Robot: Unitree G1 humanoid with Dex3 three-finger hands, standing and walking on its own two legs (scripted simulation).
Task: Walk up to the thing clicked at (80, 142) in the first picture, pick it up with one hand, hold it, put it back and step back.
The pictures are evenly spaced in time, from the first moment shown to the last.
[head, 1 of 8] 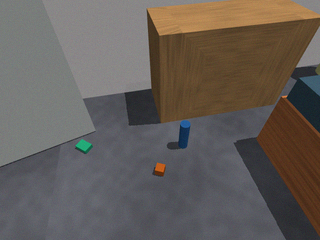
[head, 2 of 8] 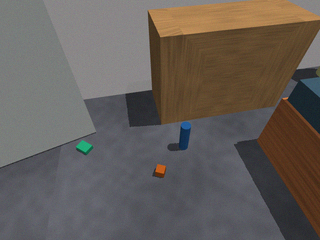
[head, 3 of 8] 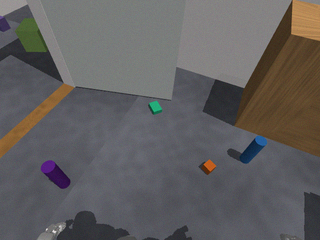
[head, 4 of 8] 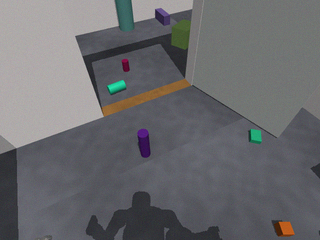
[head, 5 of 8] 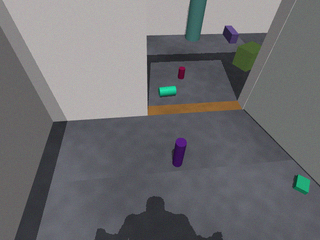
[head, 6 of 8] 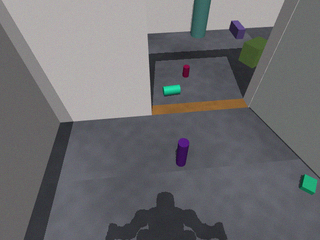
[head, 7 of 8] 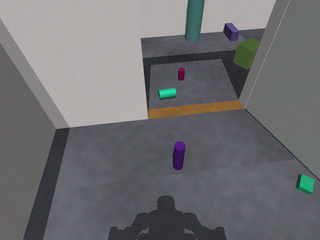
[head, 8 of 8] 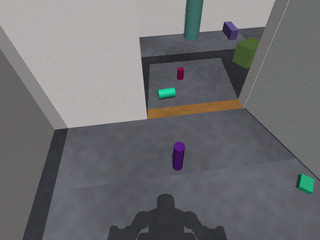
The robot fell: no
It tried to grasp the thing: no
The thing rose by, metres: 0.00
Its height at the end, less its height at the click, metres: +0.00
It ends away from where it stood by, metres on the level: 0.00
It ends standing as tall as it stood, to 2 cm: yes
